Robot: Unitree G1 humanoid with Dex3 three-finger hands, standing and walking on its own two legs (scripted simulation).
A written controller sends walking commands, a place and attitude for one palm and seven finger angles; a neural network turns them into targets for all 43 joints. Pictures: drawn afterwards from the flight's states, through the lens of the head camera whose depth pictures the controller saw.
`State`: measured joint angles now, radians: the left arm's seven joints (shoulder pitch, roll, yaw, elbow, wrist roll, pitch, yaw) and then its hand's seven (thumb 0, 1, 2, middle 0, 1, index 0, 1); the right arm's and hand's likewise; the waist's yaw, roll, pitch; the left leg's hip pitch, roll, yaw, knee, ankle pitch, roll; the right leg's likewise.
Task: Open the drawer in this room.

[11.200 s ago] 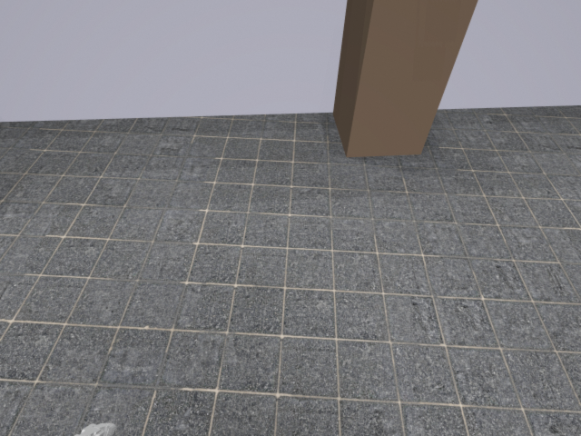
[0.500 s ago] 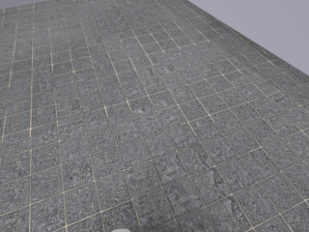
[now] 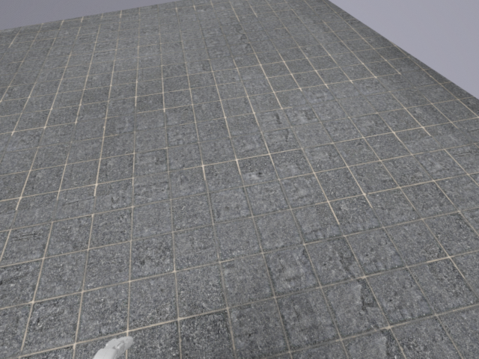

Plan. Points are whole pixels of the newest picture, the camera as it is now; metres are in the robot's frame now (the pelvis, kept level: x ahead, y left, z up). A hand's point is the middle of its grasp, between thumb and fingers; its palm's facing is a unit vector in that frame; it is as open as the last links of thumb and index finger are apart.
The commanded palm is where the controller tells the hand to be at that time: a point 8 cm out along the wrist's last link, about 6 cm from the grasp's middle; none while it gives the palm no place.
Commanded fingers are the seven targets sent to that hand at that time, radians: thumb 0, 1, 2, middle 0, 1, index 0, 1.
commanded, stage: turn or walk to find it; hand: left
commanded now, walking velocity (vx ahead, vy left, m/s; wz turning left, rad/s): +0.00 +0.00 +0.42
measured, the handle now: out of the picture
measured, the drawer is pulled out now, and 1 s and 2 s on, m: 0.00 0.00 0.00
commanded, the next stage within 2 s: stand and wait in 1.92 s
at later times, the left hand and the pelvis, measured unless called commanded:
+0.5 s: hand out of the picture -0.07 +0.22 -0.18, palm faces +0.30 -0.92 -0.24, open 7.4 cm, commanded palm none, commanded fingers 0.00 0.90 0.90 -0.20 -0.30 -0.20 -0.30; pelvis -0.04 +0.01 -0.01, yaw +15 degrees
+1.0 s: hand out of the picture -0.03 +0.20 -0.14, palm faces +0.43 -0.86 -0.27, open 7.3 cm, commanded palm none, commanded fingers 0.00 0.90 0.90 -0.20 -0.30 -0.20 -0.30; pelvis -0.05 -0.02 +0.00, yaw +27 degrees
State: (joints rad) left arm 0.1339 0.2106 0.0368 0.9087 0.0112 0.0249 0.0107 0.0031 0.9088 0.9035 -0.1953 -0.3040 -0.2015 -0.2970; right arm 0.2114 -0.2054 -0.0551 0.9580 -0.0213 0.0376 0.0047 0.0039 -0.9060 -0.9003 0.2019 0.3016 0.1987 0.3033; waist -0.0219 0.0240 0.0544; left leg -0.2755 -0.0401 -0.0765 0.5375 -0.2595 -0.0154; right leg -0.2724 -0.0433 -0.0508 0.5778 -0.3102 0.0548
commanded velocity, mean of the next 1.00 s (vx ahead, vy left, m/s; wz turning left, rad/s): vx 0.00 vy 0.00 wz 0.42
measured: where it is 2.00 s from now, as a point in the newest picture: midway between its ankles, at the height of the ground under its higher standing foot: outside the picture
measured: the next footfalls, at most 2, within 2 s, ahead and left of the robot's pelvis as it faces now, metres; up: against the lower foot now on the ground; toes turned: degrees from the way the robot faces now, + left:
left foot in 0.48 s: -0.04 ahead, +0.13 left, +0.00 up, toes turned +19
right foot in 0.94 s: +0.04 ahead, -0.10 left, +0.00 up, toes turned +21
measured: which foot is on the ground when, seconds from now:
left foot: down 0.00-0.00, up 0.02-0.46, down 0.48-0.94, up 0.96-1.00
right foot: down 0.00-0.48, up 0.50-0.92, down 0.94-1.00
